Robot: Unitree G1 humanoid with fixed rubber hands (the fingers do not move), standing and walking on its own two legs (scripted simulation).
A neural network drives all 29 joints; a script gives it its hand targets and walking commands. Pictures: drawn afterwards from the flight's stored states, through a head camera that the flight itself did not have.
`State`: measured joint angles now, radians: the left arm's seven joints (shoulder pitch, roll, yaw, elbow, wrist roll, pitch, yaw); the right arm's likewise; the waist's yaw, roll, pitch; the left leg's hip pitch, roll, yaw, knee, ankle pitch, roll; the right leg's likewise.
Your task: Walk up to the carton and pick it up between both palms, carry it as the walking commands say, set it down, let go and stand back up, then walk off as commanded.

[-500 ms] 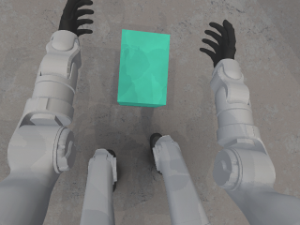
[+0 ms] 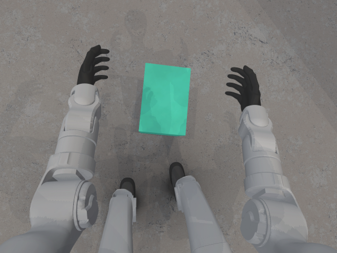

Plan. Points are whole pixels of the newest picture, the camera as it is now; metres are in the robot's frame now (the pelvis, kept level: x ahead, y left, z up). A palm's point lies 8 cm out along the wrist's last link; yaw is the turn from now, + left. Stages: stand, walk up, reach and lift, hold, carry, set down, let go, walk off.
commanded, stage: let go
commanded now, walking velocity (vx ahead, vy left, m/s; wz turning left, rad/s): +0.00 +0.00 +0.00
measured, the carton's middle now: (162, 104) +0.48 -0.09 -0.56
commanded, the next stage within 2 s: stand in 1.18 s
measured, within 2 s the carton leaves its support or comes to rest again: neither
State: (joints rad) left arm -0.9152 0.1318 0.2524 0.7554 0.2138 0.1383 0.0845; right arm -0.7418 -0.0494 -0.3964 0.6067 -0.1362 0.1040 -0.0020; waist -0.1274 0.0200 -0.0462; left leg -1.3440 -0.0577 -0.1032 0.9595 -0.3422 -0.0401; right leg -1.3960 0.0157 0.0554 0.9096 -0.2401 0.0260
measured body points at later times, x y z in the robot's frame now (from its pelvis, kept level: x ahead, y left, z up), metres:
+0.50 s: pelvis +0.05 -0.01 +0.08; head +0.15 -0.01 +0.51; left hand +0.31 +0.19 -0.01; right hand +0.24 -0.25 +0.00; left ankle +0.03 +0.13 -0.65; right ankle +0.07 -0.13 -0.65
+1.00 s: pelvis +0.07 +0.01 +0.09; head +0.09 +0.01 +0.54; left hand +0.25 +0.24 +0.01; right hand +0.24 -0.22 +0.02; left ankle +0.03 +0.13 -0.65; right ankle +0.07 -0.13 -0.65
